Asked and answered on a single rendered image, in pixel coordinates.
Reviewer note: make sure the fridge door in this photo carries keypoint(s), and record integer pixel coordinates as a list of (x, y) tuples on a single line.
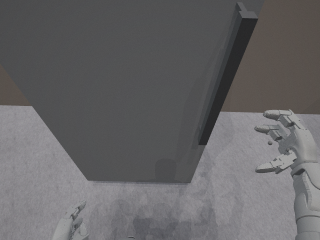
[(123, 85)]

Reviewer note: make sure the handle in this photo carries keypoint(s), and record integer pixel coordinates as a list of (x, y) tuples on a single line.
[(242, 31)]

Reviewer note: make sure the right robot forearm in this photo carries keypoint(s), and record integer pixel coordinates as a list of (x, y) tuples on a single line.
[(306, 183)]

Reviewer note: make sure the robot left hand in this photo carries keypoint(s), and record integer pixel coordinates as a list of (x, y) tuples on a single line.
[(66, 226)]

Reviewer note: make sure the robot right hand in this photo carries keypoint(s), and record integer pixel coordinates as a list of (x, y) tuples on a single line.
[(301, 142)]

